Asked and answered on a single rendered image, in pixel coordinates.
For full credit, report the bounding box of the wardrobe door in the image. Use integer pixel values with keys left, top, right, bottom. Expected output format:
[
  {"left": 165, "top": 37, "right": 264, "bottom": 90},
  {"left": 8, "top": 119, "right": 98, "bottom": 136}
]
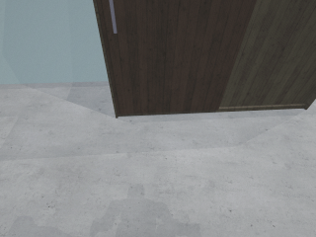
[
  {"left": 219, "top": 0, "right": 316, "bottom": 107},
  {"left": 97, "top": 0, "right": 257, "bottom": 115}
]

